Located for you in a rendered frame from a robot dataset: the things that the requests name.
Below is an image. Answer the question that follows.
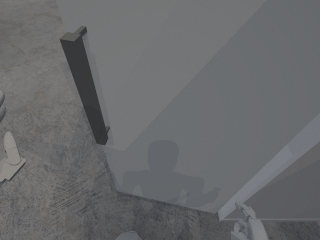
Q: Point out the handle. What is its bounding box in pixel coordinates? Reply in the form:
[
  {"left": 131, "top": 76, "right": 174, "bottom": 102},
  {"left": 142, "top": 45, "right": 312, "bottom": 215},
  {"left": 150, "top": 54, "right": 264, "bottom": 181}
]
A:
[{"left": 59, "top": 26, "right": 110, "bottom": 145}]

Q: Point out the robot right hand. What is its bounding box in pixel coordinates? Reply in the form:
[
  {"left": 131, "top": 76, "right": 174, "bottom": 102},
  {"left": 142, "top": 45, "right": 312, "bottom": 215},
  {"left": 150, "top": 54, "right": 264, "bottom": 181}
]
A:
[{"left": 230, "top": 201, "right": 269, "bottom": 240}]

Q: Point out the robot left hand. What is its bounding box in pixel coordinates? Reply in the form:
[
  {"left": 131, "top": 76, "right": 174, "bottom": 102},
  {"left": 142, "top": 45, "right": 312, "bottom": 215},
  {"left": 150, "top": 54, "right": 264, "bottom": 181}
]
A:
[{"left": 0, "top": 90, "right": 26, "bottom": 187}]

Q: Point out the fridge door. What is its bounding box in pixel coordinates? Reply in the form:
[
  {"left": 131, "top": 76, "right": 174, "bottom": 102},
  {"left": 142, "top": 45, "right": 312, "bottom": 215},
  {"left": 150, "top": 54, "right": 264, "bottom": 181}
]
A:
[{"left": 56, "top": 0, "right": 320, "bottom": 214}]

